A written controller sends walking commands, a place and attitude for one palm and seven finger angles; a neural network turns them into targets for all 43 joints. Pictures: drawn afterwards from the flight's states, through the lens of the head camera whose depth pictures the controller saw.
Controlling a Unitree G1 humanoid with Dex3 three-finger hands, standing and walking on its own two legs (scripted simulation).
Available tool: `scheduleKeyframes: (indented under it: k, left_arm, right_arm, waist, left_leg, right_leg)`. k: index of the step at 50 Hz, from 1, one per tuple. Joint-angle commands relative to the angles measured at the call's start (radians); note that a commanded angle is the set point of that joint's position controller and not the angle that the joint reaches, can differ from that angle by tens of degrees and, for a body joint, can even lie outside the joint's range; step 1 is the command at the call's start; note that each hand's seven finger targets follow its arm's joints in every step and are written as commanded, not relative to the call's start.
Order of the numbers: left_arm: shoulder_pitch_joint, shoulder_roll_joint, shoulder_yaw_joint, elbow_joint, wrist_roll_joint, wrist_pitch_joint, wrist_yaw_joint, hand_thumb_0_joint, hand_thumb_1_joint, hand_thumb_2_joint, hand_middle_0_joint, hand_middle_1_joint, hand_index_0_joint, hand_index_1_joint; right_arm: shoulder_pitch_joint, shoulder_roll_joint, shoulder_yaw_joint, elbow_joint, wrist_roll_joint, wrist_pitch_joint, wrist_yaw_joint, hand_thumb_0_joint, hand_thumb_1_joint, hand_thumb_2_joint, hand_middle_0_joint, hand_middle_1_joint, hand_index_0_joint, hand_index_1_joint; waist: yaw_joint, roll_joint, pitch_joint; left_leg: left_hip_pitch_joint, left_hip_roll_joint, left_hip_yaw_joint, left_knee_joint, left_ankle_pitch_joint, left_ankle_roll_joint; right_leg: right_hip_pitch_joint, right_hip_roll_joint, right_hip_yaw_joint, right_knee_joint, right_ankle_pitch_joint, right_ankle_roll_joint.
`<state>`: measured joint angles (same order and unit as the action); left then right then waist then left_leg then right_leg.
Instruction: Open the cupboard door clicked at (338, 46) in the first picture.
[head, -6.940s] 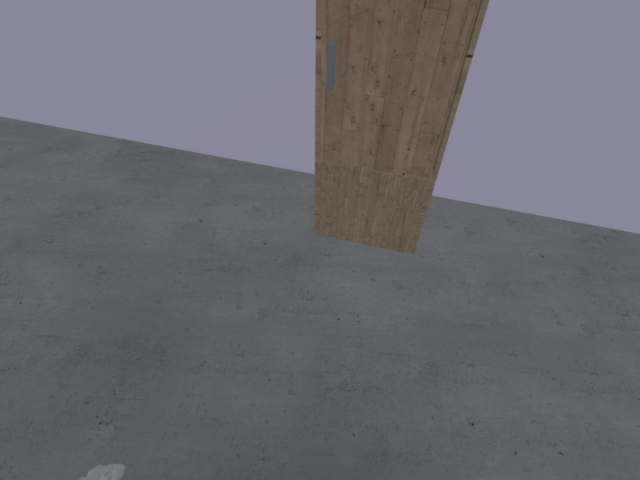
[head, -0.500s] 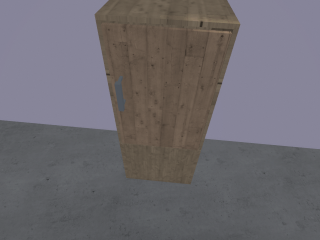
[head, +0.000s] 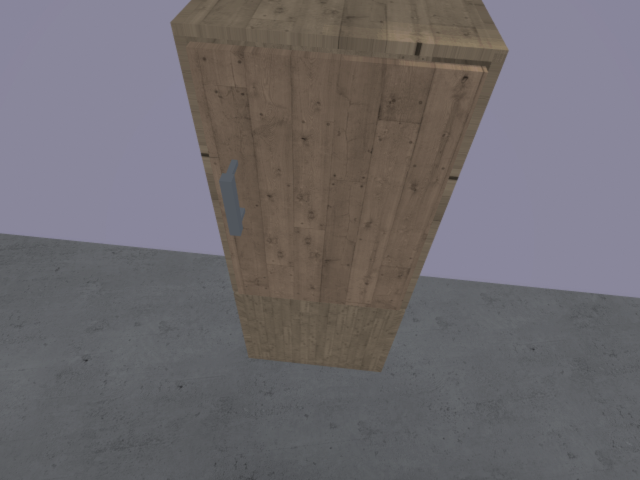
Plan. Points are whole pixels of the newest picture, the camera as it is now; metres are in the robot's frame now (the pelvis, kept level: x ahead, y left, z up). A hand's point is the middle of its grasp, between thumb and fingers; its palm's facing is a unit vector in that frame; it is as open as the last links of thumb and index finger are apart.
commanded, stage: come to a stop and stand still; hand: left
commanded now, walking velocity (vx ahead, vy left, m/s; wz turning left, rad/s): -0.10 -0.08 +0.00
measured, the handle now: (234, 198) +0.54 +0.19 +0.01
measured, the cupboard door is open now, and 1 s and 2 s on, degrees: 0 0 0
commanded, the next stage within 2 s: look again from close up in 1.66 s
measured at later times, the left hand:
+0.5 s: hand out of the picture -0.02 +0.16 -0.17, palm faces +0.02 -0.98 -0.18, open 7.3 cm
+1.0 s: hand out of the picture +0.00 +0.20 -0.17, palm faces +0.04 -0.98 -0.21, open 7.4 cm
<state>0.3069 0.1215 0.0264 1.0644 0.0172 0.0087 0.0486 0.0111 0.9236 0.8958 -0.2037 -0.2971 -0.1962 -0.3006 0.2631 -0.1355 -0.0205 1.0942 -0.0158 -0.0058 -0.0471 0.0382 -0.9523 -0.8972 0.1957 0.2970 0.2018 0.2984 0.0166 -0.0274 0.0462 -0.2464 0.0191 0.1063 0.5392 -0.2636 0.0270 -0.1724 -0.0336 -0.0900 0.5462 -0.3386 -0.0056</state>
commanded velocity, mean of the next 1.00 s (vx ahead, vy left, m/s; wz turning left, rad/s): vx -0.01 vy -0.01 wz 0.00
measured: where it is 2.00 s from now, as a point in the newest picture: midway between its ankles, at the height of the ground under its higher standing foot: outside the picture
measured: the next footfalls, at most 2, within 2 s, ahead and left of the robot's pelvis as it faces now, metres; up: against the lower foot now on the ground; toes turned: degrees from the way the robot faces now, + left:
none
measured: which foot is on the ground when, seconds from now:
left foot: down 0.00-1.00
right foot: down 0.00-1.00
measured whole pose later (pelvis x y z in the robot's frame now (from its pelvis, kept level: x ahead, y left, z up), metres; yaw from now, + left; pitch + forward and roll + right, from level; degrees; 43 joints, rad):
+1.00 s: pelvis -0.04 +0.01 +0.00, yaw +1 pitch -3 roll -1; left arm 0.31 0.19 0.01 0.97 0.02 0.00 0.04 0.00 0.91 0.90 -0.20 -0.30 -0.20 -0.30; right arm 0.33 -0.16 -0.01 1.00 -0.03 0.00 -0.01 0.01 -0.91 -0.90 0.19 0.30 0.20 0.30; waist -0.01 -0.01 -0.01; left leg -0.28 0.02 0.10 0.52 -0.19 0.05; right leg -0.19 -0.03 -0.10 0.51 -0.26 0.00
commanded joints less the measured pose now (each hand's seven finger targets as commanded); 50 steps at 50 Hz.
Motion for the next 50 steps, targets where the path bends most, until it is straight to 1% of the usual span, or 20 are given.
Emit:
scheduleKeyframes:
  k: [1,4,8,12,17,24,27,28,29,30,31,33,34,36,37,38,40,43,46,50]
  left_arm:
    - [0.086,0.081,0.01,-0.037,-0.001,-0.012,-0.001,0.0,0.9,0.9,-0.2,-0.3,-0.2,-0.3]
    - [0.078,0.087,0.011,-0.051,0.002,-0.01,-0.005,0.0,0.9,0.9,-0.2,-0.3,-0.2,-0.3]
    - [0.067,0.097,0.008,-0.067,0.006,-0.009,-0.009,0.0,0.9,0.9,-0.2,-0.3,-0.2,-0.3]
    - [0.044,0.109,0.002,-0.072,0.004,-0.015,-0.012,0.0,0.9,0.9,-0.2,-0.3,-0.2,-0.3]
    - [0.034,0.116,-0.007,-0.055,0.001,-0.024,-0.015,0.0,0.9,0.9,-0.2,-0.3,-0.2,-0.3]
    - [0.053,0.113,-0.016,-0.02,-0.003,-0.03,-0.016,0.0,0.9,0.9,-0.2,-0.3,-0.2,-0.3]
    - [0.072,0.106,-0.016,-0.006,-0.005,-0.031,-0.016,0.0,0.9,0.9,-0.2,-0.3,-0.2,-0.3]
    - [0.021,0.302,-0.013,-0.083,0.022,-0.05,-0.015,0.0,0.9,0.9,-0.2,-0.3,-0.2,-0.3]
    - [-0.001,0.244,0.015,-0.091,0.008,-0.051,-0.014,0.0,0.9,0.9,-0.2,-0.3,-0.2,-0.3]
    - [0.004,0.231,0.009,-0.1,0.005,-0.051,-0.015,0.0,0.9,0.9,-0.2,-0.3,-0.2,-0.3]
    - [0.016,0.197,0.01,-0.103,0.004,-0.046,-0.014,0.0,0.9,0.9,-0.2,-0.3,-0.2,-0.3]
    - [0.021,0.163,0.001,-0.11,0.005,-0.029,-0.011,0.0,0.9,0.9,-0.2,-0.3,-0.2,-0.3]
    - [0.005,0.172,0.007,-0.118,0.006,-0.025,-0.008,0.0,0.9,0.9,-0.2,-0.3,-0.2,-0.3]
    - [-0.01,0.182,0.015,-0.139,0.007,-0.019,-0.006,0.0,0.9,0.9,-0.2,-0.3,-0.2,-0.3]
    - [-0.005,0.181,0.015,-0.143,0.007,-0.019,-0.006,0.0,0.9,0.9,-0.2,-0.3,-0.2,-0.3]
    - [0.012,0.168,0.01,-0.141,0.006,-0.017,-0.006,0.0,0.9,0.9,-0.2,-0.3,-0.2,-0.3]
    - [0.044,0.163,0.008,-0.138,0.002,-0.016,-0.007,0.0,0.9,0.9,-0.2,-0.3,-0.2,-0.3]
    - [0.069,0.154,0.003,-0.134,0.002,-0.018,-0.008,0.0,0.9,0.9,-0.2,-0.3,-0.2,-0.3]
    - [0.065,0.152,0.002,-0.134,0.001,-0.019,-0.007,0.0,0.9,0.9,-0.2,-0.3,-0.2,-0.3]
    - [0.069,0.143,-0.001,-0.135,0.003,-0.019,-0.006,0.0,0.9,0.9,-0.2,-0.3,-0.2,-0.3]
  right_arm:
    - [0.052,-0.092,-0.015,-0.053,0.006,-0.018,0.0,0.0,-0.9,-0.9,0.2,0.3,0.2,0.3]
    - [0.036,-0.106,-0.023,-0.071,0.005,-0.016,-0.001,0.0,-0.9,-0.9,0.2,0.3,0.2,0.3]
    - [0.006,-0.099,-0.022,-0.088,0.003,-0.009,0.007,0.0,-0.9,-0.9,0.2,0.3,0.2,0.3]
    - [-0.009,-0.087,-0.014,-0.086,0.002,-0.005,0.018,0.0,-0.9,-0.9,0.2,0.3,0.2,0.3]
    - [0.001,-0.086,-0.003,-0.06,0.0,-0.005,0.025,0.0,-0.9,-0.9,0.2,0.3,0.2,0.3]
    - [0.043,-0.081,0.01,-0.016,0.001,-0.008,0.026,0.0,-0.9,-0.9,0.2,0.3,0.2,0.3]
    - [0.068,-0.074,0.013,0.001,0.0,-0.008,0.025,0.0,-0.9,-0.9,0.2,0.3,0.2,0.3]
    - [0.018,-0.236,-0.017,-0.111,-0.006,-0.023,0.035,0.0,-0.9,-0.9,0.2,0.3,0.2,0.3]
    - [0.024,-0.23,-0.034,-0.134,-0.011,-0.041,0.022,0.0,-0.9,-0.9,0.2,0.3,0.2,0.3]
    - [0.04,-0.197,-0.031,-0.135,-0.012,-0.038,0.016,0.0,-0.9,-0.9,0.2,0.3,0.2,0.3]
    - [0.063,-0.161,-0.029,-0.141,-0.011,-0.03,0.014,0.0,-0.9,-0.9,0.2,0.3,0.2,0.3]
    - [0.1,-0.108,-0.016,-0.144,-0.017,-0.007,0.021,0.0,-0.9,-0.9,0.2,0.3,0.2,0.3]
    - [0.119,-0.109,-0.019,-0.141,-0.015,-0.002,0.023,0.0,-0.9,-0.9,0.2,0.3,0.2,0.3]
    - [0.141,-0.113,-0.025,-0.142,-0.011,0.002,0.024,0.0,-0.9,-0.9,0.2,0.3,0.2,0.3]
    - [0.142,-0.113,-0.024,-0.141,-0.01,-0.001,0.025,0.0,-0.9,-0.9,0.2,0.3,0.2,0.3]
    - [0.147,-0.098,-0.015,-0.141,-0.011,-0.003,0.027,0.0,-0.9,-0.9,0.2,0.3,0.2,0.3]
    - [0.123,-0.126,-0.016,-0.149,-0.009,-0.009,0.025,0.0,-0.9,-0.9,0.2,0.3,0.2,0.3]
    - [0.098,-0.145,-0.017,-0.153,-0.007,-0.016,0.025,0.0,-0.9,-0.9,0.2,0.3,0.2,0.3]
    - [0.091,-0.149,-0.018,-0.15,-0.005,-0.015,0.027,0.0,-0.9,-0.9,0.2,0.3,0.2,0.3]
    - [0.08,-0.143,-0.018,-0.141,-0.003,-0.012,0.031,0.0,-0.9,-0.9,0.2,0.3,0.2,0.3]
  waist:
    - [-0.005,0.094,-0.042]
    - [-0.01,0.07,-0.081]
    - [-0.01,0.026,-0.071]
    - [-0.015,0.01,-0.031]
    - [-0.02,0.005,0.009]
    - [-0.016,0.016,0.06]
    - [-0.014,0.02,0.056]
    - [-0.045,0.055,0.164]
    - [-0.041,0.146,-0.034]
    - [-0.04,0.129,-0.125]
    - [-0.041,0.053,-0.122]
    - [-0.047,-0.097,-0.029]
    - [-0.055,-0.108,0.022]
    - [-0.059,-0.073,0.063]
    - [-0.056,-0.016,0.064]
    - [-0.048,0.033,0.066]
    - [-0.023,0.094,0.076]
    - [-0.004,0.097,0.038]
    - [-0.011,0.038,0.037]
    - [-0.016,0.038,0.028]
  left_leg:
    - [0.085,0.162,-0.145,-0.125,0.533,0.049]
    - [0.109,0.164,-0.133,-0.117,0.506,0.049]
    - [0.052,0.135,-0.112,-0.121,0.28,0.027]
    - [0.022,0.105,-0.102,-0.149,0.107,0.006]
    - [0.035,0.094,-0.102,-0.183,0.047,-0.006]
    - [0.02,0.09,-0.107,-0.221,0.023,-0.012]
    - [0.017,0.085,-0.107,-0.223,0.011,-0.014]
    - [0.003,0.05,-0.128,-0.167,0.086,-0.02]
    - [0.033,0.089,-0.14,-0.116,0.066,-0.005]
    - [0.041,0.085,-0.146,-0.083,0.053,0.005]
    - [0.009,0.075,-0.13,-0.057,0.026,0.003]
    - [-0.034,0.044,-0.093,-0.006,-0.016,0.0]
    - [-0.037,0.041,-0.087,0.018,-0.01,-0.002]
    - [-0.027,0.045,-0.083,0.023,-0.011,-0.004]
    - [-0.032,0.049,-0.091,-0.013,0.0,-0.002]
    - [-0.045,0.059,-0.105,-0.058,-0.004,0.001]
    - [-0.102,0.091,-0.158,-0.134,-0.016,0.016]
    - [-0.125,0.109,-0.183,-0.178,-0.025,0.023]
    - [-0.111,0.1,-0.173,-0.188,-0.052,0.017]
    - [-0.085,0.099,-0.168,-0.204,-0.066,0.014]
  right_leg:
    - [-0.036,-0.061,0.072,-0.065,0.269,-0.007]
    - [-0.042,-0.06,0.076,-0.061,0.294,-0.006]
    - [-0.041,-0.073,0.108,-0.098,0.286,-0.022]
    - [-0.073,-0.089,0.14,-0.154,0.189,-0.033]
    - [-0.109,-0.092,0.15,-0.219,0.059,-0.035]
    - [-0.104,-0.086,0.14,-0.262,0.015,-0.035]
    - [-0.098,-0.086,0.136,-0.267,-0.001,-0.037]
    - [-0.141,-0.067,0.113,-0.237,0.092,-0.045]
    - [-0.098,-0.108,0.13,-0.17,0.035,-0.058]
    - [-0.055,-0.108,0.14,-0.171,0.05,-0.068]
    - [-0.066,-0.119,0.154,-0.187,0.012,-0.069]
    - [-0.149,-0.145,0.187,-0.249,-0.126,-0.077]
    - [-0.203,-0.153,0.19,-0.263,-0.164,-0.083]
    - [-0.258,-0.148,0.178,-0.257,-0.175,-0.088]
    - [-0.243,-0.133,0.165,-0.231,-0.136,-0.085]
    - [-0.214,-0.108,0.137,-0.196,-0.108,-0.074]
    - [-0.146,-0.065,0.105,-0.14,-0.015,-0.052]
    - [-0.05,-0.053,0.084,-0.123,0.076,-0.037]
    - [-0.053,-0.063,0.09,-0.139,0.072,-0.031]
    - [-0.062,-0.068,0.091,-0.158,0.07,-0.023]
